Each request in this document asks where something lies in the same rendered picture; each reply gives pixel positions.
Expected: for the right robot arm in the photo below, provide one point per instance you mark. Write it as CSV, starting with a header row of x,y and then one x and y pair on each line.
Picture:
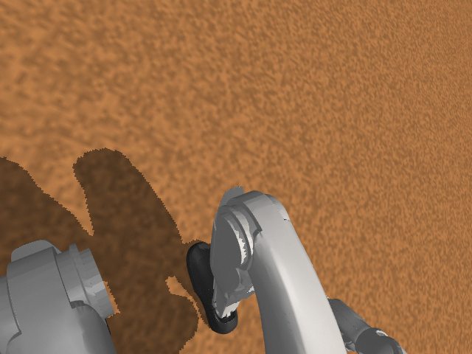
x,y
375,341

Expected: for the right robot foot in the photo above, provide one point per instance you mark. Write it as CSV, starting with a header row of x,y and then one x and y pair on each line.
x,y
198,266

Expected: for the right robot hand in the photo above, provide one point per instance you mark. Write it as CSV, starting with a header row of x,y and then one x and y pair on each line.
x,y
351,325

